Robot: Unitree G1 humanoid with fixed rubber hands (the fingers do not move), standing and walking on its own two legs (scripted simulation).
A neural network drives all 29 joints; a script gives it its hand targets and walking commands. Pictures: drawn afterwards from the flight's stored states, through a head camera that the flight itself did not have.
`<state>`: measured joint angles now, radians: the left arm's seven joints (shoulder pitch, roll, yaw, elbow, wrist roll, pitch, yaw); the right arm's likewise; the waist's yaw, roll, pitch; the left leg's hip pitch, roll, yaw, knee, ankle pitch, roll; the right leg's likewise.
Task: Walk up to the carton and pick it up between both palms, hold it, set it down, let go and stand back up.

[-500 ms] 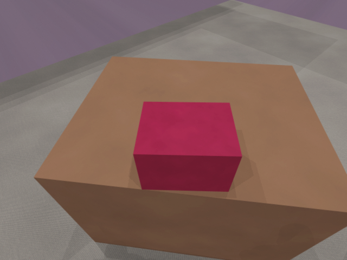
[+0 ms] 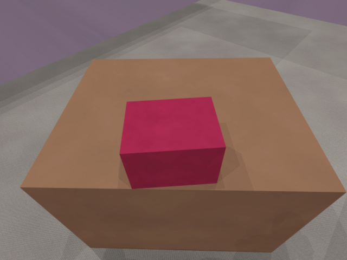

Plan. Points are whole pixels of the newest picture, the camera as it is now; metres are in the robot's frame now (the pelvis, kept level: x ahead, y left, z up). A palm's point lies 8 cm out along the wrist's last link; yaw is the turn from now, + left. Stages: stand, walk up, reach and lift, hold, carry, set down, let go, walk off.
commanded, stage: walk up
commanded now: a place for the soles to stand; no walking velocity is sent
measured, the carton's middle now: (171, 142) +0.45 +0.02 -0.01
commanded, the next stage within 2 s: reach and lift in 0.20 s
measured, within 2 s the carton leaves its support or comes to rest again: neither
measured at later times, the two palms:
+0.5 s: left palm (84, 254) +0.19 +0.23 -0.09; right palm (278, 250) +0.19 -0.23 -0.11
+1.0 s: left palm out of the picture +0.17 +0.25 -0.07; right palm out of the picture +0.15 -0.22 -0.10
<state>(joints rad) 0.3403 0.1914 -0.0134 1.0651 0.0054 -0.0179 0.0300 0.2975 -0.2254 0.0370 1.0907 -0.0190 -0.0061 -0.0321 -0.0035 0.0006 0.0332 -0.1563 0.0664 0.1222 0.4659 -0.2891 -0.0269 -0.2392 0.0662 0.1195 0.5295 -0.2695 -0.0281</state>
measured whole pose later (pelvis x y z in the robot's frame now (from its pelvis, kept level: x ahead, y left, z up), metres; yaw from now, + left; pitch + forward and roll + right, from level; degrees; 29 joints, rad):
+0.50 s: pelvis -0.03 +0.00 -0.03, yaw +4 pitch +1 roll +0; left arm -0.13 0.21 0.06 0.40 0.11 0.79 -0.11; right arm -0.12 -0.28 0.04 0.73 0.20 0.32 0.00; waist -0.05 -0.02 0.10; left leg -0.39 0.07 0.04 0.77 -0.38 -0.04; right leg -0.42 0.03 0.00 0.76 -0.35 -0.02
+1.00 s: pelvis -0.01 +0.01 +0.00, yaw +5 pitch +1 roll -1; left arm 0.09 0.24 0.00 0.37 -0.02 0.45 -0.04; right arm 0.18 -0.21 -0.03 0.59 0.06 0.06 0.01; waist -0.05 0.03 0.06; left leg -0.26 0.06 0.04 0.54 -0.30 -0.03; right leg -0.26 0.03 0.00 0.52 -0.27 -0.01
